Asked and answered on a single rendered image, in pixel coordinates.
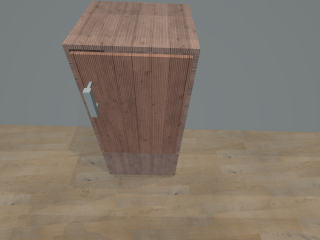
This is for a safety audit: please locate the handle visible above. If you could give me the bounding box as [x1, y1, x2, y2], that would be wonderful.
[82, 81, 99, 118]

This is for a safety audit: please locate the cupboard door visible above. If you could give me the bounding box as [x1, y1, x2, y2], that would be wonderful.
[69, 51, 193, 154]

